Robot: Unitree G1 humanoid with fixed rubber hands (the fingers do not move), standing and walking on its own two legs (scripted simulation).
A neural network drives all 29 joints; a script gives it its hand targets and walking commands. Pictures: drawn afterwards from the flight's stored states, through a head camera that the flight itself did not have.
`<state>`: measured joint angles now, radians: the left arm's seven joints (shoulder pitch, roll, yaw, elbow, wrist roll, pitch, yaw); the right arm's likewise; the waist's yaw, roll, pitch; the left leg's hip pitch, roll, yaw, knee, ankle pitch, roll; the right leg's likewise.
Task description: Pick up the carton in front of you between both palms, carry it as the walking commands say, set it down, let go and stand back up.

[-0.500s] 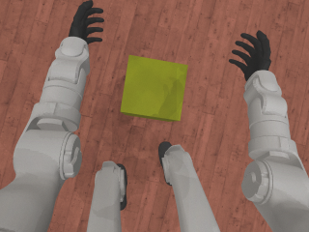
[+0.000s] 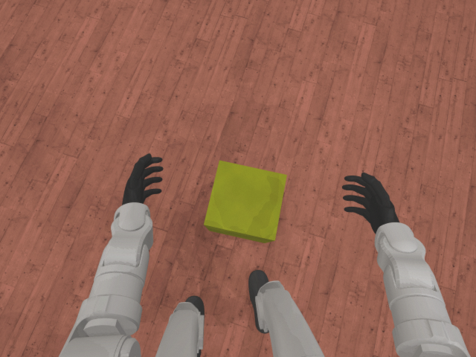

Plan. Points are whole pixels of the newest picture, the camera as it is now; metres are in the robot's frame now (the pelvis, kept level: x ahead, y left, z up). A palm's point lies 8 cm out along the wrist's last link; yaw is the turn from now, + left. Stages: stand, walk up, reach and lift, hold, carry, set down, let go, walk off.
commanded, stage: let go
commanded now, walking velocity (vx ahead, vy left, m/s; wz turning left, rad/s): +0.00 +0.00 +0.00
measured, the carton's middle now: (244, 205) +0.43 -0.07 -0.58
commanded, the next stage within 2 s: stand in 1.00 s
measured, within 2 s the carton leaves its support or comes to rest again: neither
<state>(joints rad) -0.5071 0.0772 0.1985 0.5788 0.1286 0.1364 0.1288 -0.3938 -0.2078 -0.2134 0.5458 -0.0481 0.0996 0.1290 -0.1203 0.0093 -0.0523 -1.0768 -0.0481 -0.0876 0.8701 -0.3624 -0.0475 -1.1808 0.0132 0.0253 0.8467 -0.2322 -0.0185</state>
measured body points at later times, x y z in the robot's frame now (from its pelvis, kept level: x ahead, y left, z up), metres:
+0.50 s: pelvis +0.06 +0.03 +0.06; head +0.13 +0.03 +0.51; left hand +0.28 +0.24 -0.03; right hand +0.22 -0.22 -0.01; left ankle +0.01 +0.15 -0.67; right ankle +0.07 -0.10 -0.67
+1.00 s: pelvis +0.06 +0.03 +0.06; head +0.06 +0.02 +0.51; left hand +0.24 +0.25 -0.01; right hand +0.22 -0.23 -0.01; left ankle +0.01 +0.15 -0.67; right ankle +0.07 -0.10 -0.67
